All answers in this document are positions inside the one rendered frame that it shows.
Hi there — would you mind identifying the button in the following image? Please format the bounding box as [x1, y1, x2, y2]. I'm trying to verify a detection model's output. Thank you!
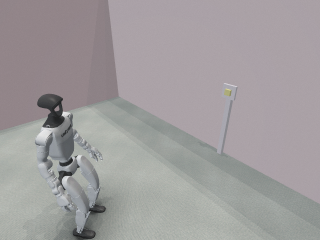
[224, 88, 232, 96]

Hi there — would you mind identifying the left robot hand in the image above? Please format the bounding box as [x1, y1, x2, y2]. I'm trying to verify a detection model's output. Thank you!
[87, 147, 103, 162]

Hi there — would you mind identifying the robot left shin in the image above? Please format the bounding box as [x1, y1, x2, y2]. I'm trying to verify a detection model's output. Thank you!
[87, 187, 101, 208]

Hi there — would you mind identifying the left robot forearm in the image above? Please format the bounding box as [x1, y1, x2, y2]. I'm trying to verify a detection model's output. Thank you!
[73, 131, 92, 151]

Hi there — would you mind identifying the right robot hand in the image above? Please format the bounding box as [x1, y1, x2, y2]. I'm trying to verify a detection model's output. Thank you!
[56, 193, 78, 212]

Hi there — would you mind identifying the robot right upper arm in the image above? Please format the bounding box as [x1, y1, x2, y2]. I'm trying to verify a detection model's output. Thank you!
[35, 129, 53, 170]

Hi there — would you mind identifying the robot left upper arm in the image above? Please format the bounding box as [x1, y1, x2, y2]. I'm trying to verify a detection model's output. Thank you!
[62, 111, 77, 137]

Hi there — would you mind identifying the robot right foot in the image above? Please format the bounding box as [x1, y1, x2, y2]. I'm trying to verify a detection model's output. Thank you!
[72, 228, 96, 239]

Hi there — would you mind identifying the panel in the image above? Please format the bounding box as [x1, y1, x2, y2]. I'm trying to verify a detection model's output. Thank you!
[217, 83, 238, 155]

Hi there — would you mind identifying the right robot forearm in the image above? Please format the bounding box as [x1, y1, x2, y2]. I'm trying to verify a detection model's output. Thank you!
[38, 163, 65, 197]

